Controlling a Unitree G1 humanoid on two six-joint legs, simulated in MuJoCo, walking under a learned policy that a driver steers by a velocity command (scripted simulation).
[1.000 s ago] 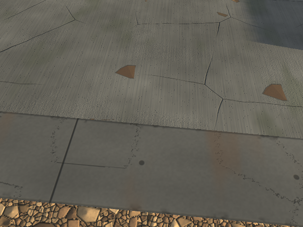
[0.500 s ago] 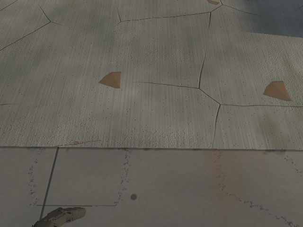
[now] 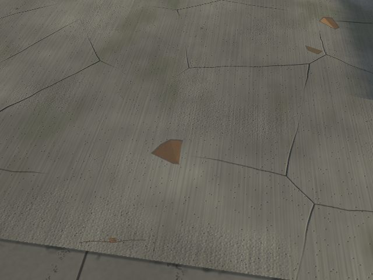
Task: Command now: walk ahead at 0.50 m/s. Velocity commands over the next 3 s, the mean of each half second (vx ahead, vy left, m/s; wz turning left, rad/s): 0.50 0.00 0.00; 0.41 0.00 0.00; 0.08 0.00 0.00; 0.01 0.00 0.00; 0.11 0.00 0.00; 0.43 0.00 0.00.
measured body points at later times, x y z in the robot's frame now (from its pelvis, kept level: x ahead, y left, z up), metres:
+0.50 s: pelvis +0.28 +0.03 +0.00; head +0.30 +0.03 +0.45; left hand +0.46 +0.23 -0.11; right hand +0.18 -0.15 -0.14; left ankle +0.17 +0.12 -0.73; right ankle +0.44 -0.10 -0.68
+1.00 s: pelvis +0.55 +0.01 -0.06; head +0.57 +0.01 +0.39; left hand +0.44 +0.19 -0.20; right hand +0.76 -0.19 -0.16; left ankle +0.73 +0.12 -0.77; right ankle +0.42 -0.08 -0.73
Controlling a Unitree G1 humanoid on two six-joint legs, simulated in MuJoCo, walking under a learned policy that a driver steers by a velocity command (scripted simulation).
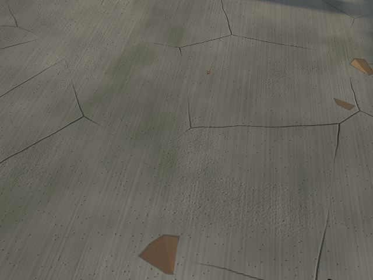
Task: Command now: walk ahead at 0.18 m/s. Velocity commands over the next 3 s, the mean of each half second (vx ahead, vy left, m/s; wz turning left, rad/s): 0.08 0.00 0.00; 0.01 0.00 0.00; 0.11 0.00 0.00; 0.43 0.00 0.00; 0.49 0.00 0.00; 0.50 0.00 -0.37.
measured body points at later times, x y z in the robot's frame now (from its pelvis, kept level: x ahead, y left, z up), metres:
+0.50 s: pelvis +0.13 -0.02 -0.08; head +0.12 -0.03 +0.37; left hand +0.20 +0.22 -0.22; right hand +0.18 -0.25 -0.24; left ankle +0.17 +0.11 -0.81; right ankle +0.16 -0.16 -0.81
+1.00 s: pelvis +0.18 -0.05 -0.08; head +0.19 -0.05 +0.37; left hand +0.22 +0.19 -0.23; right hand +0.20 -0.28 -0.24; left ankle +0.17 +0.11 -0.81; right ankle +0.16 -0.16 -0.81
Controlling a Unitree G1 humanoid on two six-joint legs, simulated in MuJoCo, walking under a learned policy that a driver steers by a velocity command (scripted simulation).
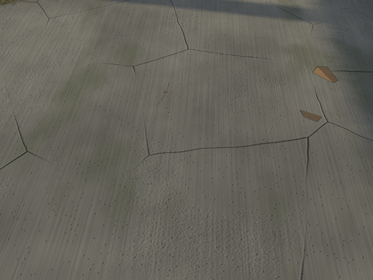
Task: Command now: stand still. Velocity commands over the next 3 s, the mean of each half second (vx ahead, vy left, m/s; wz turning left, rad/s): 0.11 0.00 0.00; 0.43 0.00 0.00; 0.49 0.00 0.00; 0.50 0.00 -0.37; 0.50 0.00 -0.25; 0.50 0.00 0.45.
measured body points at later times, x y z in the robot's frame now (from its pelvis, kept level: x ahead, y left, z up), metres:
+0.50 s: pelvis +0.04 +0.03 +0.00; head +0.05 +0.05 +0.44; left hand +0.02 +0.28 -0.16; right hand +0.08 -0.22 -0.14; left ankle +0.05 +0.14 -0.72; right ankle -0.02 -0.11 -0.73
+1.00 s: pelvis +0.27 +0.03 -0.01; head +0.31 +0.04 +0.44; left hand +0.53 +0.23 -0.10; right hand +0.14 -0.20 -0.14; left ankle +0.06 +0.14 -0.73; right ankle +0.44 -0.07 -0.72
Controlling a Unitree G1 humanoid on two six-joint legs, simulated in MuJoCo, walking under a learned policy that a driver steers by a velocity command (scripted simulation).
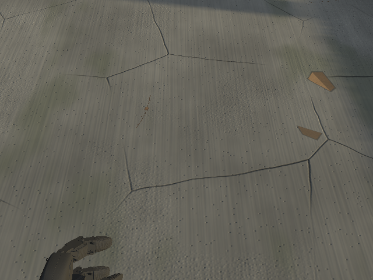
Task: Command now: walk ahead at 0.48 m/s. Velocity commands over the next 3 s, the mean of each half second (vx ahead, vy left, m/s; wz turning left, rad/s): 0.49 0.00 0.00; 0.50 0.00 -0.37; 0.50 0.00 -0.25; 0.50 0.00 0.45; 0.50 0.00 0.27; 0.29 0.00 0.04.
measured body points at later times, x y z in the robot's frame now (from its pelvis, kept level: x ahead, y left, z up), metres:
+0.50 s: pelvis +0.29 +0.00 +0.02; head +0.32 +0.01 +0.47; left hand +0.25 +0.26 -0.12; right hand +0.50 -0.23 -0.08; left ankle +0.48 +0.14 -0.69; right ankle +0.17 -0.11 -0.72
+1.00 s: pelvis +0.57 +0.02 +0.02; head +0.58 +0.01 +0.47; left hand +0.79 +0.22 -0.09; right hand +0.51 -0.24 -0.12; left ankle +0.48 +0.13 -0.72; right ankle +0.71 -0.17 -0.67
